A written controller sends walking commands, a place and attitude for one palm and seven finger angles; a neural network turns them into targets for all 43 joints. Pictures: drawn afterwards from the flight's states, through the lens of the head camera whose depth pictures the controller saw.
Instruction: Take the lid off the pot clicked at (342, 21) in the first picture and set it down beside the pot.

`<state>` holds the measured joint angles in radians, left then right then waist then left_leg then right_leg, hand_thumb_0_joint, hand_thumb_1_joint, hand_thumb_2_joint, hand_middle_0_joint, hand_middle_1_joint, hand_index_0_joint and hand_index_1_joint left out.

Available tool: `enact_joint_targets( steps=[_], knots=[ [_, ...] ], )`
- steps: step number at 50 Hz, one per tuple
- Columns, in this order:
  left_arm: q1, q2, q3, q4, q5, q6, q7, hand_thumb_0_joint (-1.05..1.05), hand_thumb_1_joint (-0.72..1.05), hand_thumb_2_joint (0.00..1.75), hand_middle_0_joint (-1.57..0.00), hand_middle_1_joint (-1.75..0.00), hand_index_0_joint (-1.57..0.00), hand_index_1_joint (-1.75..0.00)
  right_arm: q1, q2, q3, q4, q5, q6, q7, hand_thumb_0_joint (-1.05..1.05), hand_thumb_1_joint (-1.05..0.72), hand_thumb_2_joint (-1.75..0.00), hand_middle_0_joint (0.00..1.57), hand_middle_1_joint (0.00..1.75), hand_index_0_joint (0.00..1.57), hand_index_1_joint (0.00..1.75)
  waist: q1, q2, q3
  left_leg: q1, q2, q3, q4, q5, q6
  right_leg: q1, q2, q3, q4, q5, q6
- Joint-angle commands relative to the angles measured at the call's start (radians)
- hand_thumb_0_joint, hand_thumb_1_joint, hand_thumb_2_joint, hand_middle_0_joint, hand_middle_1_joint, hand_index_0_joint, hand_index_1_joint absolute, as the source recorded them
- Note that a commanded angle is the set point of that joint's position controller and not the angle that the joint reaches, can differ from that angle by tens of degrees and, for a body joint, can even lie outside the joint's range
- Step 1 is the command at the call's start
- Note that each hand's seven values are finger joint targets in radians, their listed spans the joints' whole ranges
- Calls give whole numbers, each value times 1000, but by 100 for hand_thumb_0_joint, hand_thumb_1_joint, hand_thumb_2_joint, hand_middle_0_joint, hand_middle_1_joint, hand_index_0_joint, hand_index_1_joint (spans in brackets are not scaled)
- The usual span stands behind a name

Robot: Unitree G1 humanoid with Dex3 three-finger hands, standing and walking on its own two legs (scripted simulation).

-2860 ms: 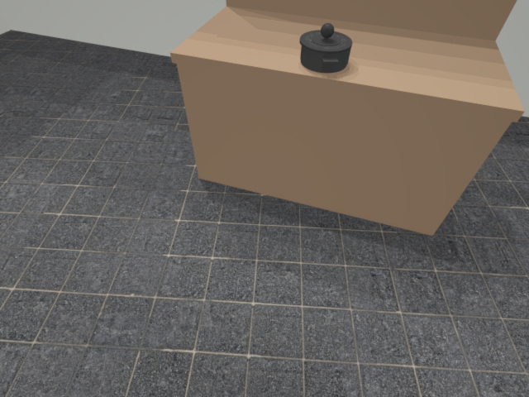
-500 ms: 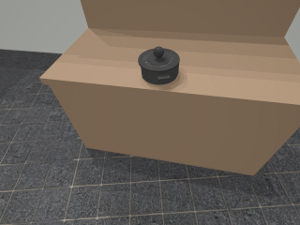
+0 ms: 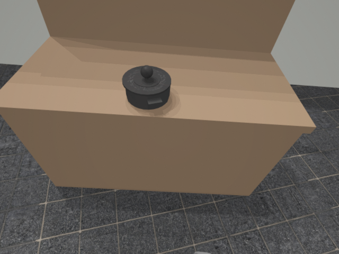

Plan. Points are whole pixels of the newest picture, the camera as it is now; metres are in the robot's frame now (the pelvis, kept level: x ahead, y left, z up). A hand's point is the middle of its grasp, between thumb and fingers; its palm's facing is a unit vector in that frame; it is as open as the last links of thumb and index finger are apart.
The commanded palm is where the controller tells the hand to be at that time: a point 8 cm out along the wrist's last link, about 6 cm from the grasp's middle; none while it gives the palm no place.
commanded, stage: take the last steps up to it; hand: left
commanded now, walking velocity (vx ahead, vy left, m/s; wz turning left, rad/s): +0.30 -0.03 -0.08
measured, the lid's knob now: (146, 71) +0.71 +0.11 +0.04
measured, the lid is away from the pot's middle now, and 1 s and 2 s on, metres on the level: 0.00 0.00 0.00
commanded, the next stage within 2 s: come to a stop and stand still in 0.50 s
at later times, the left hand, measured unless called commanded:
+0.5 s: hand (130, 248) +0.18 +0.10 -0.16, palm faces +0.06 -0.97 -0.24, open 7.2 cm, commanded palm none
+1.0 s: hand out of the picture +0.16 +0.12 -0.19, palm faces +0.04 -0.98 -0.19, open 7.4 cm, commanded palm none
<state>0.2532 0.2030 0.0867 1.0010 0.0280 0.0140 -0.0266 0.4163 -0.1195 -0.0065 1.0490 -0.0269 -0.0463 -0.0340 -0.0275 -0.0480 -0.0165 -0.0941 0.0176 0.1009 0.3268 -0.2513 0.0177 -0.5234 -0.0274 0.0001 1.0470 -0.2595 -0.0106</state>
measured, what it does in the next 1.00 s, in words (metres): walks ahead: right foot, then left foot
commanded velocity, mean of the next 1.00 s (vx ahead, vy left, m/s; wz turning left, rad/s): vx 0.05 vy -0.02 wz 0.01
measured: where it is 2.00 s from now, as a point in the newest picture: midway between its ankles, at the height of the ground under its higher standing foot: outside the picture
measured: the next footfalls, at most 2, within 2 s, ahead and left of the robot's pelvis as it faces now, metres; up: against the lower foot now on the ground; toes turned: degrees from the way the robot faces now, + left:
right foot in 0.22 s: +0.17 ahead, -0.15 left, +0.00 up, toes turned -9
left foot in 0.76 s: +0.30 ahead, +0.05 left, +0.00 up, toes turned +3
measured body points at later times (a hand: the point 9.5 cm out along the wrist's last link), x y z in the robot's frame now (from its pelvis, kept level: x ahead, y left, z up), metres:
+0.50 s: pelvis +0.13 -0.08 +0.00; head +0.15 -0.11 +0.45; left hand +0.17 +0.15 -0.14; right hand +0.16 -0.32 -0.17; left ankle +0.16 +0.06 -0.67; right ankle +0.13 -0.14 -0.75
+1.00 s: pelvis +0.18 -0.05 -0.01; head +0.22 -0.04 +0.44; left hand +0.16 +0.18 -0.18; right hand +0.28 -0.27 -0.16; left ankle +0.26 +0.05 -0.75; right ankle +0.13 -0.18 -0.70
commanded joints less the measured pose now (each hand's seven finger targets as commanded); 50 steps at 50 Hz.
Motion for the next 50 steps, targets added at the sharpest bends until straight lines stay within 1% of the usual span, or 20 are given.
enact_joint_targets(
  steps=[1, 7, 10, 11, 12, 13, 14, 16, 19, 29, 34, 36, 37, 38, 39, 40, 42, 46, 47, 50],
  knots=[
    [-92, 10, -13, -85, -3, -26, -3, 0, 90, 90, -20, -30, -20, -30, 112, -142, -30, 3, 3, -32, -10, 0, -90, -90, 20, 30, 20, 30, -23, 167, 121, 99, 261, -166, -148, 255, 166, -184, -51, -26, -69, 1, 11],
    [-164, -10, -22, -110, -7, -45, -5, 0, 90, 90, -20, -30, -20, -30, 118, -163, -44, 33, -7, -22, 0, 0, -90, -90, 20, 30, 20, 30, -39, 206, 128, 17, 265, -113, -79, 284, 148, 43, -30, -106, -397, -50, -9],
    [90, 41, -1, -17, -2, -63, 4, 0, 90, 90, -20, -30, -20, -30, 82, -154, -42, 41, 7, -18, 6, 0, -90, -90, 20, 30, 20, 30, 80, 94, 3, -110, 171, -20, 189, 256, 72, 455, 12, -127, -570, 94, -31],
    [227, 129, 20, 25, 4, -78, 17, 0, 90, 90, -20, -30, -20, -30, 86, -114, -37, 28, 20, -23, 16, 0, -90, -90, 20, 30, 20, 30, 135, -80, -98, -325, 107, 34, 435, 39, 28, 713, -185, 106, -623, 17, -94],
    [302, 247, 43, 31, -10, -78, 30, 0, 90, 90, -20, -30, -20, -30, 95, -77, -30, -13, 24, -18, 17, 0, -90, -90, 20, 30, 20, 30, 133, -297, -159, -502, 10, 20, 744, -364, -10, 767, -449, 494, -782, 21, -182],
    [274, 214, 38, 31, -24, -69, 38, 0, 90, 90, -20, -30, -20, -30, 38, -128, -45, -15, 17, -10, 12, 0, -90, -90, 20, 30, 20, 30, 135, -166, -102, -510, 50, -81, 861, -330, 8, 647, -432, 466, -830, -22, -210],
    [184, 159, 27, 26, -22, -74, 39, 0, 90, 90, -20, -30, -20, -30, -9, -106, -49, -5, 14, -10, 17, 0, -90, -90, 20, 30, 20, 30, 109, -165, -22, -518, 82, -95, 905, -231, 12, 530, -380, 391, -843, -18, -194],
    [86, 61, -4, 6, -20, -81, 44, 0, 90, 90, -20, -30, -20, -30, -20, -72, -48, 8, 7, -1, 19, 0, -90, -90, 20, 30, 20, 30, 46, -28, 53, -479, 113, -96, 877, -104, -4, 388, -301, 193, -837, 176, -163],
    [98, 6, -21, 5, -11, -98, 50, 0, 90, 90, -20, -30, -20, -30, 24, -36, -46, 27, 0, 23, 21, 0, -90, -90, 20, 30, 20, 30, 6, -30, 45, -435, 108, -69, 807, -36, -34, 347, -245, 34, -830, 431, -147],
    [190, 48, -36, 49, -10, -106, 52, 0, 90, 90, -20, -30, -20, -30, -234, -84, -46, -68, 9, 33, 43, 0, -90, -90, 20, 30, 20, 30, 44, -36, 83, -504, 87, -57, 552, 34, -47, 454, -258, 28, -836, 535, -172],
    [179, 45, -44, 74, -6, -76, 64, 0, 90, 90, -20, -30, -20, -30, -267, -61, -22, -65, 19, 31, 24, 0, -90, -90, 20, 30, 20, 30, 47, -56, 76, -274, 26, -41, 299, 19, -35, 421, -212, -18, -732, 721, -134],
    [176, 42, -49, 93, -12, -64, 70, 0, 90, 90, -20, -30, -20, -30, -195, -78, -21, -36, 17, 25, 14, 0, -90, -90, 20, 30, 20, 30, 17, -41, 24, -119, 14, -49, 138, 237, -27, 417, -157, -36, -624, 673, -82],
    [193, 43, -50, 95, -14, -58, 72, 0, 90, 90, -20, -30, -20, -30, -162, -113, -27, -29, 16, 20, 10, 0, -90, -90, 20, 30, 20, 30, 18, -29, -12, -21, 70, -86, 128, 496, -11, 383, -118, -47, -556, 548, -46],
    [232, -1, -58, 95, -22, -52, 81, 0, 90, 90, -20, -30, -20, -30, -140, -162, -33, -29, 15, 16, 1, 0, -90, -90, 20, 30, 20, 30, 22, 92, -58, 112, 194, -184, 175, 842, 46, 276, -78, -55, -516, 311, -10],
    [259, -20, -65, 96, -24, -41, 90, 0, 90, 90, -20, -30, -20, -30, -117, -191, -38, -25, 23, 26, -7, 0, -90, -90, 20, 30, 20, 30, 29, 167, -75, 118, 288, -249, 157, 1022, 109, 269, -38, -68, -510, -51, 12],
    [272, -20, -64, 96, -20, -28, 93, 0, 90, 90, -20, -30, -20, -30, -142, -196, -39, -28, 23, 35, -14, 0, -90, -90, 20, 30, 20, 30, 39, 194, -37, 55, 306, -237, 108, 963, 140, 277, -27, -54, -459, -229, 13],
    [255, 20, -57, 97, -21, -5, 88, 0, 90, 90, -20, -30, -20, -30, -176, -189, -32, -32, 22, 42, -27, 0, -90, -90, 20, 30, 20, 30, 45, 253, -13, -18, 320, -299, 17, 868, 168, 249, -16, -26, -302, -331, 21],
    [206, 23, -32, 70, -10, 20, 78, 0, 90, 90, -20, -30, -20, -30, -218, -189, -50, -54, 15, 59, -32, 0, -90, -90, 20, 30, 20, 30, 38, 172, -60, -52, 322, -268, 6, 631, 195, 171, -10, 35, -67, -285, 23],
    [195, 25, -31, 62, -10, 22, 74, 0, 90, 90, -20, -30, -20, -30, -235, -192, -52, -64, 14, 60, -28, 0, -90, -90, 20, 30, 20, 30, 43, 100, -59, -79, 323, -266, -2, 545, 196, 172, -9, 35, -40, -269, 24],
    [175, 3, -23, 36, -6, 32, 68, 0, 90, 90, -20, -30, -20, -30, -249, -187, -64, -75, 7, 64, -16, 0, -90, -90, 20, 30, 20, 30, 44, 165, -68, -151, 282, -240, -62, 189, 161, 183, -9, 19, -80, -222, 28]
  ],
)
